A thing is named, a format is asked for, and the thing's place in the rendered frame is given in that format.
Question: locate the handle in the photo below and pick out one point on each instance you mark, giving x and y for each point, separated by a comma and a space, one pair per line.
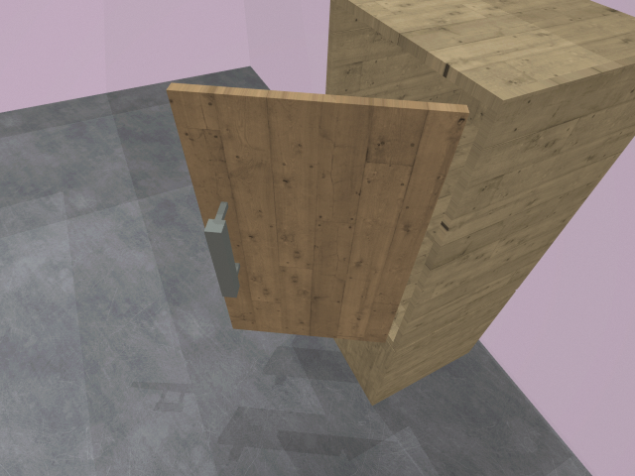
217, 238

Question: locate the cupboard door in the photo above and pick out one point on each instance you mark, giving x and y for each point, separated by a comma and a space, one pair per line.
329, 199

